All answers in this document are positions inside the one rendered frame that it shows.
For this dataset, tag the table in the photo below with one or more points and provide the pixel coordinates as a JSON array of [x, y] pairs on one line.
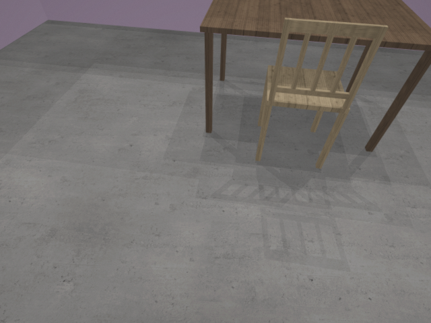
[[265, 18]]

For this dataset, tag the chair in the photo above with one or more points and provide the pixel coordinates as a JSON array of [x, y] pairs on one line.
[[316, 89]]

